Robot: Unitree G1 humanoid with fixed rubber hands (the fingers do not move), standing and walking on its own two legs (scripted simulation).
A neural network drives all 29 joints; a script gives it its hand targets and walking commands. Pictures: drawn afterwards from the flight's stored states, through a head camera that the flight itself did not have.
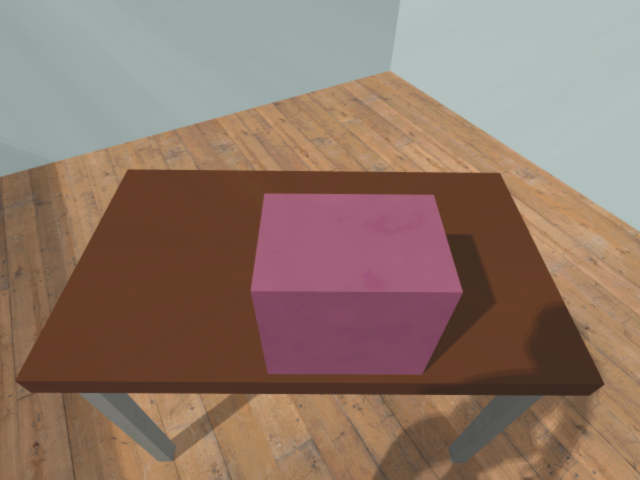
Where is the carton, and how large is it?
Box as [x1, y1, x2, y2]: [251, 193, 462, 374]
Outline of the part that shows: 264,193 251,285 251,295 267,372 421,374 462,292 433,195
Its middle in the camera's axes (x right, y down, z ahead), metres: +0.04 +0.08 +0.60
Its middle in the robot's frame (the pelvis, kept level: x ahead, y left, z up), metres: +0.41 -0.03 -0.02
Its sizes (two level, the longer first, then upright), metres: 0.248 0.172 0.232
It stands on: a table, 0.64 m high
